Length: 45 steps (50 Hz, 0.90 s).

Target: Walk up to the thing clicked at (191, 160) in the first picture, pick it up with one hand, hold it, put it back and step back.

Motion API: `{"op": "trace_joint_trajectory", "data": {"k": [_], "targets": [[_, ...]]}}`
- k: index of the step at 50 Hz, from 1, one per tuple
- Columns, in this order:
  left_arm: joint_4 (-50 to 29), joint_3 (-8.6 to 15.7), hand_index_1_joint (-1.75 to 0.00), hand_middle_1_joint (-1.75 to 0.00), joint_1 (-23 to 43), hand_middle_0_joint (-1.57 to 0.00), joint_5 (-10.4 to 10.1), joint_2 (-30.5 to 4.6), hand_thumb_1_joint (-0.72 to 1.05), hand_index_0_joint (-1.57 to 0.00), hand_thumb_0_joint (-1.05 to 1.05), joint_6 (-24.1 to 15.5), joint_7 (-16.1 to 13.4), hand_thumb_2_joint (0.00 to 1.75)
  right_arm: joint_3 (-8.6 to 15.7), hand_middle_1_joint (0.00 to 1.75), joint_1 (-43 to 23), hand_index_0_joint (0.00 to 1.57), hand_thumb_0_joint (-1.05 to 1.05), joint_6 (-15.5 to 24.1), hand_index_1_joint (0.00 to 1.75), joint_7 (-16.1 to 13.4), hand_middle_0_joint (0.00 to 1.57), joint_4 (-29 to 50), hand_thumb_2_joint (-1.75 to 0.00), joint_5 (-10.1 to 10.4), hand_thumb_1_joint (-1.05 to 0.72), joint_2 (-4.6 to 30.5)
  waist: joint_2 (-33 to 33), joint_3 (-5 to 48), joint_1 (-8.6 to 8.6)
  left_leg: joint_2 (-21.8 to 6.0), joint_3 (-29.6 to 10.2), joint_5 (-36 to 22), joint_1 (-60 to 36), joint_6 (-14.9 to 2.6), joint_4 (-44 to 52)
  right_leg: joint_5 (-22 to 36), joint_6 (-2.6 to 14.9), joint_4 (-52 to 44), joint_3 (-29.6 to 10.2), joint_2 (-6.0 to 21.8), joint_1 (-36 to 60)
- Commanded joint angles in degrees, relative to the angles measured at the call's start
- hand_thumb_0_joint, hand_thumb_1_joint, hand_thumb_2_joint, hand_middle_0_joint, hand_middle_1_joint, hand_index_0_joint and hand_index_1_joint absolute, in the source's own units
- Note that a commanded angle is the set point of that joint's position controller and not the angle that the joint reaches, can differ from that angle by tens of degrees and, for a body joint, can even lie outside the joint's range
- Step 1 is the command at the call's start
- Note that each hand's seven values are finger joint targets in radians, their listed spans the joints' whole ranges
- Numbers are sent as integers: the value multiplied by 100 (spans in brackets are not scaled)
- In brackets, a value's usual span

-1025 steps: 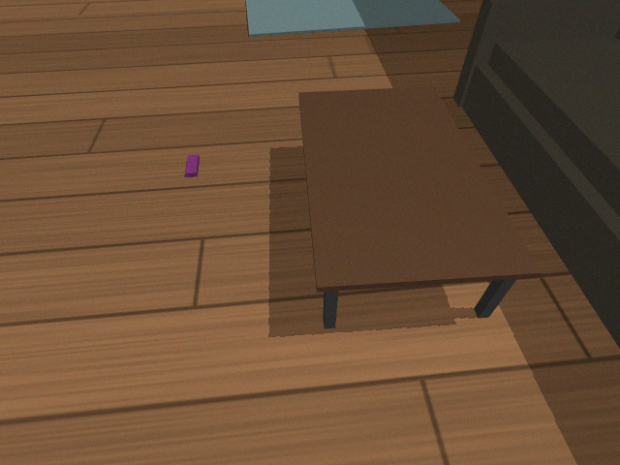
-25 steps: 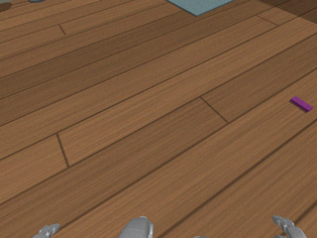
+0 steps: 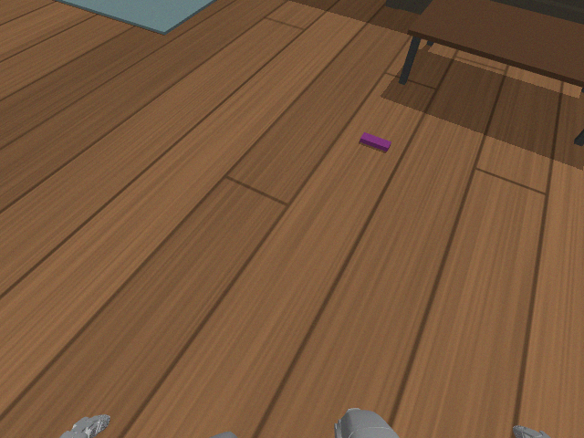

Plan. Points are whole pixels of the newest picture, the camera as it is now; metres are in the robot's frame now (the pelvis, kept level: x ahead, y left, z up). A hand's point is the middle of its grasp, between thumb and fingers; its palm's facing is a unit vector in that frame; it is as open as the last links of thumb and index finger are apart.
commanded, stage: walk up
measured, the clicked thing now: (375, 141) +1.48 -0.50 -0.76
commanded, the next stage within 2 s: stand in 1.66 s
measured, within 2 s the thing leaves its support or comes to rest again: neither
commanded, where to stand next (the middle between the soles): +0.07 -0.04 m, yaw -29 degrees
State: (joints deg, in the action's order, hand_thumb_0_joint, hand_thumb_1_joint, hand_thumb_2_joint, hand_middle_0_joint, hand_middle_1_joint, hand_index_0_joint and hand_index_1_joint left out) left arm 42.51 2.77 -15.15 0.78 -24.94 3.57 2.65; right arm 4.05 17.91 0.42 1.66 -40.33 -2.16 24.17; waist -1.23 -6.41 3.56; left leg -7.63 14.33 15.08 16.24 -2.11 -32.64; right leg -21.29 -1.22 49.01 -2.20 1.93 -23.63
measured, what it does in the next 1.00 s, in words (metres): steps on the spot, turning right: right foot, then left foot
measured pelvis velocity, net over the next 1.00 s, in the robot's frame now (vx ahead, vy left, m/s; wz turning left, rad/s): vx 0.00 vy -0.02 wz -0.44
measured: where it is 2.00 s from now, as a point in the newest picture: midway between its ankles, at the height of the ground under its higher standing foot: outside the picture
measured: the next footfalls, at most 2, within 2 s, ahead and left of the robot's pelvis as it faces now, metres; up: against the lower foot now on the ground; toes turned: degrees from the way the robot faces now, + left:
right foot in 0.10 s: +0.05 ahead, -0.14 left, +0.00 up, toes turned -5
left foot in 0.48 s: +0.12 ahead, +0.09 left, +0.00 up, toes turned -23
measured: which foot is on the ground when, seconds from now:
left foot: down 0.00-0.12, up 0.14-0.46, down 0.48-1.00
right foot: up 0.00-0.08, down 0.10-0.50, up 0.52-0.80, down 0.82-1.00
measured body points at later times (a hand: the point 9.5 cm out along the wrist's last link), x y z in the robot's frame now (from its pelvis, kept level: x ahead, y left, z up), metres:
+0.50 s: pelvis +0.01 -0.01 -0.03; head +0.05 -0.01 +0.42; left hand +0.19 +0.27 -0.13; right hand +0.01 -0.35 -0.13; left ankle +0.07 +0.09 -0.74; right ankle +0.01 -0.14 -0.73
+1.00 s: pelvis +0.00 -0.02 -0.02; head +0.01 -0.05 +0.42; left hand +0.20 +0.24 -0.12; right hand -0.06 -0.35 -0.15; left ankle +0.07 +0.10 -0.72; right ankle -0.02 -0.16 -0.73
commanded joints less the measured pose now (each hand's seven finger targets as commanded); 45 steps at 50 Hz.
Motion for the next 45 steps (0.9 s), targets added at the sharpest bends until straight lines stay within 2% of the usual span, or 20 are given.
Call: {"op": "trace_joint_trajectory", "data": {"k": [1,4,6,7,8,11,19,22,23,24,25,27,31,36,39,41,42,43,44,45], "targets": [[-459,372,-30,-30,-148,-20,7,-875,90,-20,0,-329,-153,90,498,30,-133,20,0,37,30,-22,20,562,-90,57,-90,1471,1199,878,-37,-1286,-1073,-823,-432,-808,513,-125,80,-842,614,-236,388],[-150,521,-30,-30,-815,-20,68,-982,90,-20,0,-411,-241,90,411,30,-252,20,0,-59,30,-24,20,577,-90,162,-90,1232,474,1100,-486,-1013,-721,-319,295,-480,-938,292,388,-2102,354,-342,1598],[-392,705,-30,-30,-639,-20,167,-1696,90,-20,0,-509,-339,90,168,30,-106,20,0,-102,30,-32,20,638,-90,251,-90,618,-1485,556,-509,379,-545,1917,2582,224,-2864,-262,1176,-3064,-3040,1304,2035],[-497,691,-30,-30,-459,-20,160,-1799,90,-20,0,-488,-336,90,285,30,-520,20,0,-110,30,-138,20,659,-90,241,-90,1045,-1191,397,-689,276,-1290,2123,2406,288,-3179,114,1767,-3096,-3511,1657,1374],[-491,698,-30,-30,-258,-20,119,-1758,90,-20,0,-445,-338,90,340,30,-525,20,0,-71,30,-175,20,573,-90,225,-90,1226,-1142,265,-594,130,-1470,2059,2068,272,-3178,59,1804,-3055,-3394,1624,835],[-531,536,-30,-30,202,-20,30,-1209,90,-20,0,-492,-403,90,261,30,-24,20,0,-39,30,-140,20,25,-90,291,-90,1062,-1029,374,-232,192,-1444,1046,1846,232,-2920,1090,1197,-2573,-1724,650,1103],[-558,532,-30,-30,-237,-20,90,-1216,90,-20,0,-483,-399,90,217,30,-222,20,0,77,30,-234,20,-55,-90,115,-90,1010,-770,559,-470,505,-1393,1022,1072,102,-1889,2198,1412,-1903,-2077,666,671],[-649,476,-30,-30,101,-20,10,-1151,90,-20,0,-407,-388,90,229,30,208,20,0,206,30,-254,20,-205,-90,107,-90,878,-587,826,-148,774,-1222,351,-236,-8,-419,2828,1192,-1125,-1770,473,79],[-702,413,-30,-30,191,-20,-34,-948,90,-20,0,-398,-407,90,268,30,474,20,0,261,30,-277,20,-256,-90,56,-90,888,-352,965,14,638,-1438,-152,-636,-55,219,2516,894,-690,-1532,316,-27],[-744,324,-30,-30,119,-20,-93,-649,90,-20,0,-396,-405,90,360,30,430,20,0,304,30,-298,20,-234,-90,-33,-90,1244,640,1015,-10,-189,-2616,-146,-976,-240,739,1572,518,77,-1208,-238,-575],[-683,252,-30,-30,-128,-20,-73,-485,90,-20,0,-397,-429,90,436,30,106,20,0,300,30,-308,20,-111,-90,-9,-90,1621,1517,923,-195,-1401,-4143,-572,-1319,-701,1160,-870,234,901,-546,-1103,-1420],[-430,369,-30,-30,-168,-20,41,-1180,90,-20,0,-385,-514,90,530,30,-279,20,0,289,30,-248,20,25,-90,71,-90,1821,1187,712,-189,-2195,-4738,-258,-442,-1683,1201,-1334,140,1977,-791,-487,-1063],[-193,464,-30,-30,-26,-20,-46,-1006,90,-20,0,-409,-299,90,335,30,-266,20,0,318,30,-283,20,-41,-90,61,-90,1377,1057,217,-222,-810,-2402,-1075,-218,-867,814,-386,194,1517,-431,-435,-896],[-54,339,-30,-30,-100,-20,-62,-796,90,-20,0,-590,-246,90,317,30,-265,20,0,192,30,-158,20,75,-90,1,-90,1437,1582,655,-100,-710,-1799,-1152,-438,-935,395,-358,72,-283,332,-343,-28],[281,360,-30,-30,-585,-20,1,-722,90,-20,0,-650,-338,90,300,30,-490,20,0,16,30,-100,20,114,-90,62,-90,1388,1421,845,-389,-707,-1575,-1066,81,-808,-385,501,162,-1636,667,-552,1069],[394,501,-30,-30,-786,-20,62,-1121,90,-20,0,-743,-437,90,108,30,-397,20,0,-31,30,-111,20,160,-90,119,-90,851,230,918,-535,-261,-1201,-215,883,-337,-1740,835,358,-2062,-333,-244,1793],[280,552,-30,-30,-611,-20,138,-1465,90,-20,0,-791,-480,90,-12,30,-436,20,0,-44,30,-103,20,272,-90,153,-90,486,-908,651,-454,273,-1032,1298,1951,29,-2380,1075,813,-2438,-2475,1015,1823],[155,536,-30,-30,-356,-20,119,-1704,90,-20,0,-771,-499,90,85,30,-670,20,0,-124,30,-187,20,236,-90,157,-90,842,-649,510,-521,241,-1603,2136,1623,86,-2618,796,1588,-2641,-3325,1738,897],[109,517,-30,-30,-41,-20,87,-1743,90,-20,0,-737,-496,90,188,30,-581,20,0,-112,30,-210,20,76,-90,127,-90,1079,-693,299,-405,108,-1695,2161,1151,109,-2634,774,1800,-2517,-3293,1770,249],[114,455,-30,-30,107,-20,61,-1475,90,-20,0,-735,-482,90,204,30,-531,20,0,-78,30,-181,20,-51,-90,155,-90,1128,-547,252,-299,80,-1774,2075,1028,72,-2399,858,1635,-2375,-2759,1453,195]]}}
